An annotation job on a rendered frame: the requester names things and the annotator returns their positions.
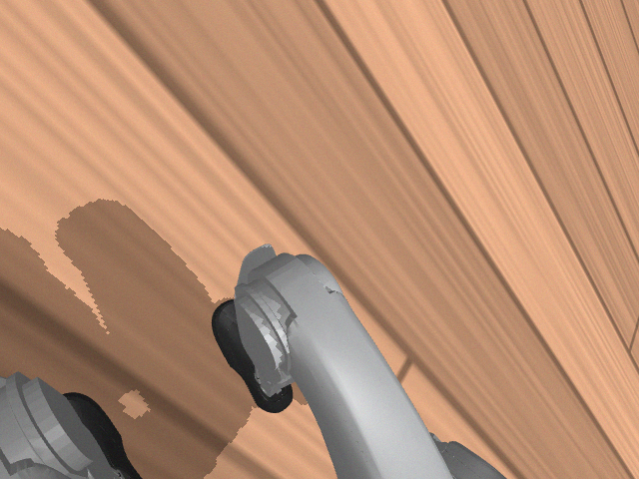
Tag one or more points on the right robot foot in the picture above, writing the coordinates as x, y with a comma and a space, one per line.
226, 333

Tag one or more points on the left robot foot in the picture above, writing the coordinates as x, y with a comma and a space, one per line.
104, 431

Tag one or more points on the right robot hand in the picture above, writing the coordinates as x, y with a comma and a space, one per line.
463, 463

